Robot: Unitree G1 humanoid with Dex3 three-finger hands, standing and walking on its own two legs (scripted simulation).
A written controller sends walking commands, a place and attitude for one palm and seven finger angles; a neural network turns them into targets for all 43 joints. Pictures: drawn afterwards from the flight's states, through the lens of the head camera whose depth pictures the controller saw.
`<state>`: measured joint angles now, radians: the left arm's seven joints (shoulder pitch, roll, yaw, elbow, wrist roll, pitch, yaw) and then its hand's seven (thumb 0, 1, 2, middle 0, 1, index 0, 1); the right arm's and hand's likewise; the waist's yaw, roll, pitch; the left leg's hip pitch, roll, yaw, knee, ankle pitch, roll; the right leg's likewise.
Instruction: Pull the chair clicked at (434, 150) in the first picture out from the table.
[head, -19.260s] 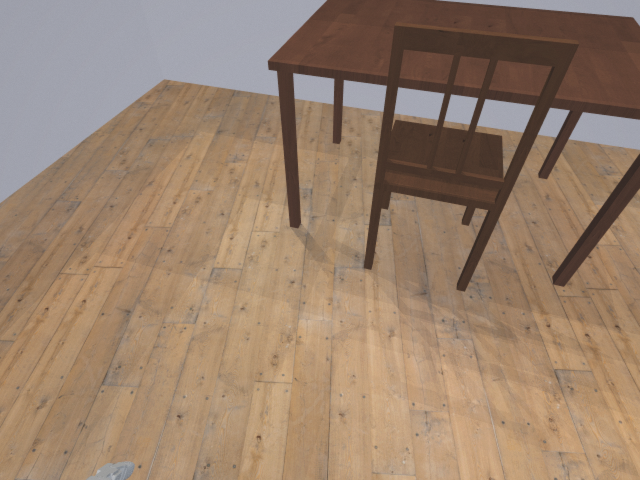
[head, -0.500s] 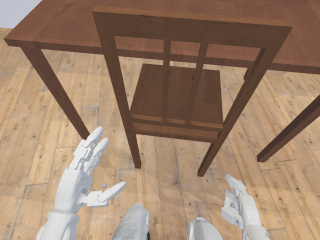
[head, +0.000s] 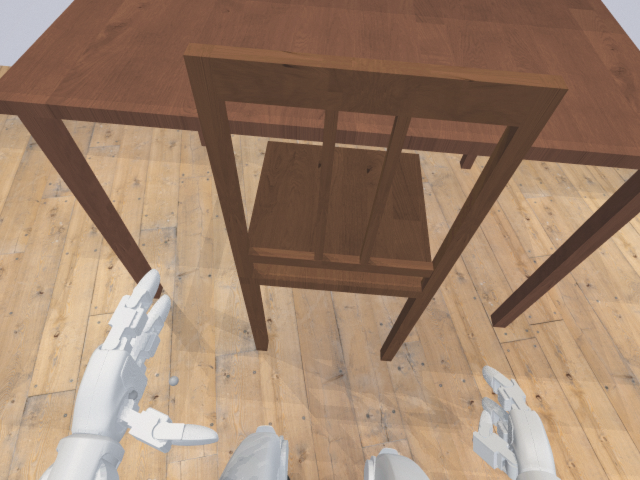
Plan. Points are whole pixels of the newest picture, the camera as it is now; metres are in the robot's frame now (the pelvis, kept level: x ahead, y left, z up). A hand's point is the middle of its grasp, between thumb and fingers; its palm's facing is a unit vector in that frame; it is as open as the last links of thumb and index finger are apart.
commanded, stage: raise the hand toward the chair's back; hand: left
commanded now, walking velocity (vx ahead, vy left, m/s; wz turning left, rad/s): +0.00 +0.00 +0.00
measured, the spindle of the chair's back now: (323, 198) +0.51 +0.02 +0.01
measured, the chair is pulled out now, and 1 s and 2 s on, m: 0.00 0.00 0.00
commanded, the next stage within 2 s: aim the fingers beside a spindle in 0.88 s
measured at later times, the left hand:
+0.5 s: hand (147, 345) +0.25 +0.21 +0.05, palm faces +0.00 -1.00 -0.07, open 16.9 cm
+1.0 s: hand (163, 352) +0.25 +0.19 +0.05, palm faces +0.00 -1.00 -0.07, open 16.9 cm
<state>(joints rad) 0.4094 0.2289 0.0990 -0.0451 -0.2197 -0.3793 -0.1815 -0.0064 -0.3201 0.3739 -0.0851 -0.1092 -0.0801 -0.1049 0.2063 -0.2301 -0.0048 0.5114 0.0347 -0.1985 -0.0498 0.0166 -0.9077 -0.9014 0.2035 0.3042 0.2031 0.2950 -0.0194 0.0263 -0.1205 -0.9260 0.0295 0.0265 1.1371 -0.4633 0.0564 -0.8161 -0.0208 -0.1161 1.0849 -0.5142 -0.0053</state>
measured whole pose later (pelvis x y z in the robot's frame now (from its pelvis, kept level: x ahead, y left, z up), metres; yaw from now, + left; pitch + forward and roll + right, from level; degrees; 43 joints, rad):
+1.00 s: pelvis +0.01 -0.02 +0.01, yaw +1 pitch +14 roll -3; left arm 0.28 0.26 0.22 0.13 -0.28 -0.42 -0.32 -0.01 -0.50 0.30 -0.07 -0.08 -0.06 -0.08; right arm 0.23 -0.24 0.01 0.56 0.03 -0.24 -0.04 0.01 -0.91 -0.90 0.21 0.30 0.21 0.30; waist -0.02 0.04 -0.11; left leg -0.86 0.03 0.01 1.07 -0.44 0.03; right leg -0.76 -0.01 -0.13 1.02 -0.50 -0.03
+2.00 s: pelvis +0.00 -0.01 -0.01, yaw +0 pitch +19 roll -3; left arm -0.08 0.24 0.19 0.38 -0.21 -0.46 -0.24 -0.01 -0.50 0.30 -0.07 -0.08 -0.06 -0.08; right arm 0.22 -0.26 0.01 0.58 0.01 -0.18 -0.02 0.01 -0.91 -0.90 0.21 0.30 0.20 0.30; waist -0.04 0.04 -0.13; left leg -1.05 0.03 0.02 1.19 -0.48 0.04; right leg -0.95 -0.02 -0.11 1.16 -0.54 -0.02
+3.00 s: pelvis +0.00 -0.02 -0.03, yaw -1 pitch +21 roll -3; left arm -0.19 0.25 0.22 0.49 -0.18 -0.49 -0.21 -0.01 -0.50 0.30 -0.07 -0.08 -0.06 -0.08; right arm 0.22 -0.26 0.01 0.58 0.01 -0.12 0.00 0.01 -0.91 -0.90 0.20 0.30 0.20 0.30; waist -0.05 0.04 -0.14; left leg -1.14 0.04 0.02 1.26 -0.49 0.04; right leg -1.05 -0.01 -0.11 1.23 -0.56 -0.03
